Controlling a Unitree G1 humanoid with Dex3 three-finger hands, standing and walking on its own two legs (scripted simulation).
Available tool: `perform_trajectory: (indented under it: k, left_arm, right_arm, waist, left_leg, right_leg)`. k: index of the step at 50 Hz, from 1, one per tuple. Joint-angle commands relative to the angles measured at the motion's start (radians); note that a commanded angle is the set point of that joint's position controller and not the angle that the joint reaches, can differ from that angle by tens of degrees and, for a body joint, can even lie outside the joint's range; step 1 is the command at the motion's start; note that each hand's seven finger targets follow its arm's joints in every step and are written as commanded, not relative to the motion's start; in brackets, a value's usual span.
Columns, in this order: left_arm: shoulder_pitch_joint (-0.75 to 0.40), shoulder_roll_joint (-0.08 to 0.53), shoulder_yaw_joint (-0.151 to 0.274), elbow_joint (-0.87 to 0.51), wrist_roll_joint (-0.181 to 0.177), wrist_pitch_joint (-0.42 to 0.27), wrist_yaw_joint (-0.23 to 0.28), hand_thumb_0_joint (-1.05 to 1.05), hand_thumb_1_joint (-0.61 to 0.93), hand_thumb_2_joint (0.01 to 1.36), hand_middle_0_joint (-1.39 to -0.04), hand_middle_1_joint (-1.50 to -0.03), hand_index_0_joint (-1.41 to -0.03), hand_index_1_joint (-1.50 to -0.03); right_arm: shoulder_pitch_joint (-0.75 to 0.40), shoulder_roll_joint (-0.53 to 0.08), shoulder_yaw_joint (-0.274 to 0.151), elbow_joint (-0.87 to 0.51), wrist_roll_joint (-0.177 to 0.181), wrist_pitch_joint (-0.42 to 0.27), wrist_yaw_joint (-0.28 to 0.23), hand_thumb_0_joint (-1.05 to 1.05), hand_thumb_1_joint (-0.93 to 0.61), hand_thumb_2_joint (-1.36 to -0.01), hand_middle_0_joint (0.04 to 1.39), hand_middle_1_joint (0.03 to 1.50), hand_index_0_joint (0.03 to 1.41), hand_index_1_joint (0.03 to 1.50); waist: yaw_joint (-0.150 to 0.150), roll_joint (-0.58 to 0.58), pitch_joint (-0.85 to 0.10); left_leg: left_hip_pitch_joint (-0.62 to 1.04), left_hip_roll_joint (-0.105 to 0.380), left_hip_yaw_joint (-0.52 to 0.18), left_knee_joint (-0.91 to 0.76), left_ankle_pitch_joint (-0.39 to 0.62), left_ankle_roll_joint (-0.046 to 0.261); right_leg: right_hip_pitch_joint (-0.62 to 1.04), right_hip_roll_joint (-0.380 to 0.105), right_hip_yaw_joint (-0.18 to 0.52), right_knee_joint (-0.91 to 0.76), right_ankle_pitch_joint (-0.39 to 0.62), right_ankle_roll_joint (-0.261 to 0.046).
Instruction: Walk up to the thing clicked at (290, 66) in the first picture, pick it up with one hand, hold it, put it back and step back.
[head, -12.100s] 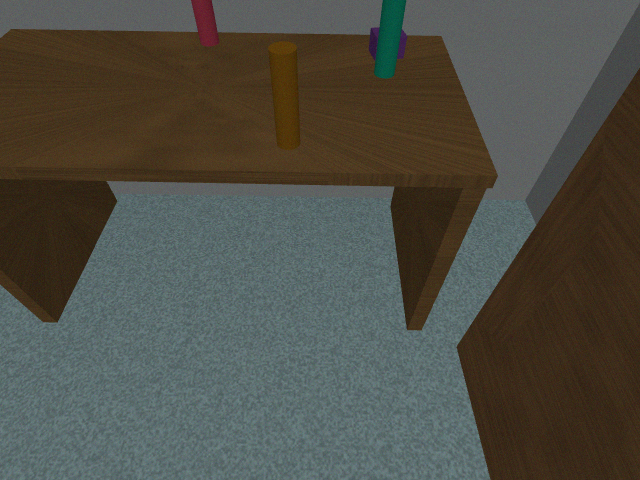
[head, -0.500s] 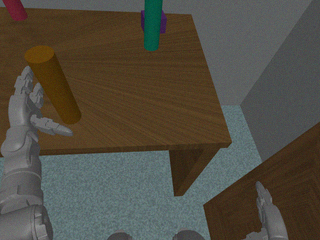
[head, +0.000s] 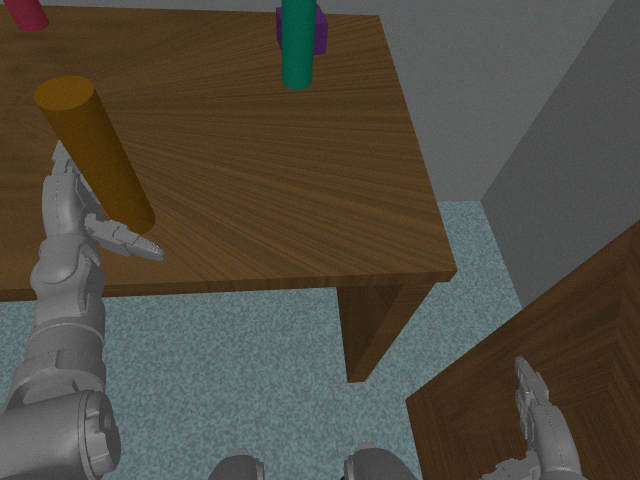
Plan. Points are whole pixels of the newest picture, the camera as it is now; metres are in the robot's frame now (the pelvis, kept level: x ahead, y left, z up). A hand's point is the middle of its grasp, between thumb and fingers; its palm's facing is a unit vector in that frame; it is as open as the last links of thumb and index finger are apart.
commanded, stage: close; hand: left
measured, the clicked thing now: (107, 169) +0.45 +0.23 +0.11
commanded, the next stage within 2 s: settle in 0.70 s
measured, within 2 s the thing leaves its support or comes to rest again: leaves its support in 1.06 s
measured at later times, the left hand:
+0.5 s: hand (118, 169) +0.48 +0.23 +0.09, palm faces +0.15 -0.99 +0.03, open 13.4 cm
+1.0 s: hand (122, 185) +0.46 +0.22 +0.08, palm faces +0.15 -0.99 +0.01, open 7.3 cm
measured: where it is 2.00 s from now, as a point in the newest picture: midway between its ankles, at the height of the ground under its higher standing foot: outside the picture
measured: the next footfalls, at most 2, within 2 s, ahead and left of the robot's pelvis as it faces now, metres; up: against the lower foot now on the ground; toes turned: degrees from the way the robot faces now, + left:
none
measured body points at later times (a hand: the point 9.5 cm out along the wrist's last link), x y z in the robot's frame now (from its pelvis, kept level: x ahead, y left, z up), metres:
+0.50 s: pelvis +0.00 +0.01 +0.00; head +0.09 +0.04 +0.44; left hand +0.46 +0.28 +0.09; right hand +0.15 -0.25 -0.03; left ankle +0.01 +0.11 -0.69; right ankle +0.01 -0.13 -0.69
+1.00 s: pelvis +0.00 +0.01 +0.00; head +0.08 +0.04 +0.44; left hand +0.45 +0.28 +0.08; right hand +0.15 -0.25 -0.03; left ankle +0.01 +0.11 -0.69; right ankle +0.01 -0.13 -0.69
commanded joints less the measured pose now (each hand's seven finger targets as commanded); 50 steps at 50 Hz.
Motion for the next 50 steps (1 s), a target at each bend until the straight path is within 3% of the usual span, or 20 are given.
perform_trajectory:
  k: [1, 3, 5, 8, 10, 14, 16, 24, 26, 27, 30, 33, 36, 38, 40, 42, 43, 44, 46, 50]
  left_arm:
    - [-0.472, 0.305, 0.053, -0.240, 0.001, -0.092, 0.013, 0.000, -0.611, 0.026, -0.340, -0.166, -0.347, -0.160]
    - [-0.470, 0.263, 0.031, -0.177, -0.005, -0.085, 0.006, 0.000, -0.603, 0.052, -0.384, -0.207, -0.393, -0.199]
    - [-0.480, 0.326, 0.062, -0.173, 0.001, -0.083, 0.008, 0.000, -0.595, 0.072, -0.416, -0.233, -0.424, -0.225]
    - [-0.485, 0.262, 0.021, -0.098, 0.005, -0.071, -0.008, 0.000, -0.585, 0.087, -0.445, -0.257, -0.453, -0.250]
    - [-0.504, 0.311, 0.046, -0.076, 0.012, -0.073, -0.011, 0.000, -0.576, 0.125, -0.481, -0.294, -0.487, -0.288]
    - [-0.565, 0.318, 0.043, -0.076, 0.005, -0.076, -0.017, 0.000, -0.512, 0.182, -0.555, -0.364, -0.564, -0.357]
    - [-0.569, 0.354, 0.068, -0.052, 0.008, -0.073, -0.010, 0.000, -0.492, 0.249, -0.612, -0.430, -0.619, -0.426]
    - [-0.577, 0.292, 0.024, -0.042, 0.024, -0.066, -0.001, 0.000, -0.262, 0.518, -0.911, -0.731, -0.917, -0.729]
    - [-0.572, 0.271, 0.010, -0.054, 0.022, -0.058, 0.003, 0.000, -0.249, 0.558, -0.968, -0.792, -0.980, -0.786]
    - [-0.565, 0.273, 0.014, -0.068, 0.019, -0.055, 0.010, 0.000, -0.185, 0.604, -1.013, -0.835, -1.022, -0.832]
    - [-0.497, 0.279, 0.037, -0.061, 0.023, -0.046, 0.028, 0.000, -0.120, 0.671, -1.102, -0.929, -1.116, -0.921]
    - [-0.480, 0.244, 0.030, -0.076, 0.027, -0.057, 0.041, 0.000, -0.056, 0.737, -1.161, -0.995, -1.175, -0.986]
    - [-0.489, 0.277, 0.040, -0.140, 0.027, -0.076, 0.044, 0.000, 0.038, 0.825, -1.250, -1.092, -1.264, -1.083]
    - [-0.485, 0.261, 0.036, -0.132, 0.022, -0.081, 0.048, 0.000, 0.081, 0.920, -1.324, -1.185, -1.336, -1.179]
    - [-0.508, 0.307, 0.057, -0.162, 0.021, -0.088, 0.046, 0.000, 0.164, 1.047, -1.367, -1.282, -1.377, -1.280]
    - [-0.490, 0.297, 0.040, -0.163, 0.033, -0.083, 0.042, 0.000, 0.324, 1.193, -1.326, -1.305, -1.321, -1.321]
    - [-0.506, 0.254, 0.003, -0.188, 0.032, -0.080, 0.038, 0.000, 0.404, 1.216, -1.326, -1.312, -1.318, -1.332]
    - [-0.490, 0.308, 0.047, -0.185, 0.032, -0.080, 0.043, 0.000, 0.463, 1.242, -1.330, -1.318, -1.321, -1.339]
    - [-0.496, 0.311, 0.053, -0.196, 0.023, -0.076, 0.043, 0.000, 0.543, 1.286, -1.349, -1.340, -1.337, -1.363]
    - [-0.548, 0.284, 0.019, -0.248, 0.010, -0.067, 0.027, 0.000, 0.546, 1.299, -1.395, -1.388, -1.389, -1.405]
  right_arm:
    - [-0.016, -0.120, -0.049, -0.220, -0.006, -0.057, -0.005, 0.000, 0.524, -0.045, 0.049, 0.049, 0.049, 0.049]
    - [0.004, -0.129, -0.061, -0.191, -0.005, -0.058, -0.009, 0.000, 0.524, -0.045, 0.050, 0.049, 0.049, 0.049]
    - [0.003, -0.157, -0.082, -0.169, -0.007, -0.058, -0.012, 0.000, 0.526, -0.044, 0.049, 0.049, 0.049, 0.049]
    - [-0.008, -0.148, -0.072, -0.201, -0.006, -0.065, -0.006, 0.000, 0.523, -0.045, 0.049, 0.049, 0.049, 0.049]
    - [-0.017, -0.141, -0.062, -0.200, -0.006, -0.063, -0.003, 0.000, 0.529, -0.044, 0.049, 0.050, 0.049, 0.050]
    - [0.020, -0.150, -0.068, -0.198, -0.010, -0.066, -0.003, 0.000, 0.525, -0.044, 0.049, 0.050, 0.049, 0.050]
    - [0.017, -0.165, -0.080, -0.187, -0.011, -0.066, -0.001, 0.000, 0.524, -0.045, 0.049, 0.050, 0.049, 0.050]
    - [0.018, -0.130, -0.046, -0.179, -0.019, -0.060, 0.008, 0.000, 0.516, -0.047, 0.049, 0.050, 0.048, 0.050]
    - [0.016, -0.155, -0.075, -0.189, -0.018, -0.057, 0.006, 0.000, 0.521, -0.045, 0.049, 0.050, 0.048, 0.050]
    - [0.032, -0.133, -0.054, -0.158, -0.018, -0.052, 0.009, 0.000, 0.523, -0.045, 0.049, 0.050, 0.048, 0.050]
    - [-0.002, -0.169, -0.094, -0.191, -0.015, -0.049, 0.008, 0.000, 0.519, -0.045, 0.049, 0.050, 0.048, 0.050]
    - [-0.007, -0.149, -0.087, -0.189, -0.012, -0.043, 0.010, 0.000, 0.525, -0.044, 0.049, 0.049, 0.048, 0.049]
    - [0.000, -0.154, -0.090, -0.207, -0.009, -0.035, 0.010, 0.000, 0.526, -0.043, 0.049, 0.049, 0.048, 0.049]
    - [0.016, -0.121, -0.061, -0.188, -0.006, -0.034, 0.010, 0.000, 0.519, -0.046, 0.049, 0.049, 0.048, 0.049]
    - [0.022, -0.160, -0.100, -0.201, -0.004, -0.039, 0.002, 0.000, 0.525, -0.047, 0.048, 0.049, 0.048, 0.049]
    - [0.036, -0.146, -0.083, -0.184, -0.006, -0.035, 0.004, 0.000, 0.528, -0.053, 0.049, 0.050, 0.049, 0.050]
    - [0.021, -0.144, -0.080, -0.212, -0.006, -0.039, 0.006, 0.000, 0.529, -0.054, 0.049, 0.050, 0.049, 0.050]
    - [0.021, -0.141, -0.077, -0.204, -0.006, -0.038, 0.007, 0.000, 0.530, -0.055, 0.049, 0.050, 0.049, 0.050]
    - [0.001, -0.146, -0.078, -0.216, -0.005, -0.034, 0.005, 0.000, 0.531, -0.056, 0.049, 0.050, 0.049, 0.050]
    - [-0.006, -0.104, -0.031, -0.209, -0.004, -0.042, 0.005, 0.000, 0.528, -0.055, 0.049, 0.050, 0.049, 0.050]
  waist:
    - [0.014, 0.103, -0.436]
    - [-0.008, 0.088, -0.404]
    - [-0.006, 0.109, -0.396]
    - [-0.025, 0.105, -0.378]
    - [-0.023, 0.099, -0.366]
    - [-0.038, 0.122, -0.417]
    - [-0.035, 0.112, -0.420]
    - [-0.026, 0.170, -0.476]
    - [-0.034, 0.146, -0.479]
    - [-0.013, 0.155, -0.454]
    - [-0.012, 0.107, -0.454]
    - [-0.012, 0.072, -0.409]
    - [-0.005, 0.080, -0.443]
    - [-0.006, 0.078, -0.396]
    - [-0.023, 0.088, -0.431]
    - [-0.017, 0.124, -0.423]
    - [-0.013, 0.137, -0.438]
    - [-0.001, 0.156, -0.449]
    - [0.008, 0.158, -0.446]
    - [0.006, 0.184, -0.472]
  left_leg:
    - [0.247, -0.024, -0.018, -0.105, 0.306, 0.009]
    - [0.258, -0.022, -0.014, -0.102, 0.304, 0.012]
    - [0.252, -0.021, -0.015, -0.102, 0.304, 0.010]
    - [0.272, -0.008, -0.031, -0.107, 0.318, 0.002]
    - [0.237, -0.014, -0.025, -0.105, 0.277, 0.006]
    - [0.262, -0.012, -0.025, -0.094, 0.288, 0.007]
    - [0.258, -0.007, -0.035, -0.094, 0.314, 0.003]
    - [0.314, 0.002, -0.042, -0.081, 0.411, -0.010]
    - [0.319, 0.004, -0.041, -0.084, 0.410, -0.007]
    - [0.289, -0.002, -0.036, -0.090, 0.387, -0.005]
    - [0.257, -0.002, -0.035, -0.086, 0.393, 0.001]
    - [0.225, -0.004, -0.033, -0.089, 0.371, 0.005]
    - [0.231, -0.009, -0.030, -0.092, 0.332, 0.009]
    - [0.199, -0.017, -0.020, -0.096, 0.280, 0.012]
    - [0.231, -0.014, -0.021, -0.088, 0.306, 0.012]
    - [0.244, -0.014, -0.022, -0.093, 0.311, 0.006]
    - [0.288, -0.009, -0.030, -0.101, 0.337, -0.004]
    - [0.300, -0.006, -0.032, -0.098, 0.362, -0.008]
    - [0.307, -0.003, -0.039, -0.108, 0.381, -0.015]
    - [0.354, 0.005, -0.045, -0.112, 0.420, -0.019]
  right_leg:
    - [0.189, 0.008, 0.016, -0.099, 0.313, -0.022]
    - [0.145, 0.012, 0.017, -0.107, 0.314, -0.020]
    - [0.137, 0.012, 0.017, -0.106, 0.313, -0.022]
    - [0.089, 0.020, 0.002, -0.101, 0.285, -0.029]
    - [0.085, 0.019, 0.005, -0.105, 0.268, -0.027]
    - [0.075, 0.020, 0.004, -0.099, 0.274, -0.027]
    - [0.068, 0.024, -0.002, -0.090, 0.280, -0.030]
    - [0.050, 0.029, -0.011, -0.078, 0.305, -0.036]
    - [0.055, 0.032, -0.014, -0.084, 0.313, -0.034]
    - [0.076, 0.028, -0.011, -0.086, 0.305, -0.034]
    - [0.103, 0.028, -0.009, -0.082, 0.336, -0.032]
    - [0.096, 0.029, -0.009, -0.077, 0.327, -0.030]
    - [0.112, 0.026, -0.004, -0.082, 0.304, -0.027]
    - [0.114, 0.022, 0.002, -0.091, 0.283, -0.023]
    - [0.115, 0.021, 0.005, -0.087, 0.308, -0.021]
    - [0.101, 0.019, 0.003, -0.086, 0.295, -0.027]
    - [0.090, 0.023, -0.004, -0.084, 0.289, -0.031]
    - [0.092, 0.023, -0.007, -0.081, 0.292, -0.032]
    - [0.101, 0.026, -0.012, -0.081, 0.291, -0.036]
    - [0.105, 0.028, -0.016, -0.084, 0.301, -0.037]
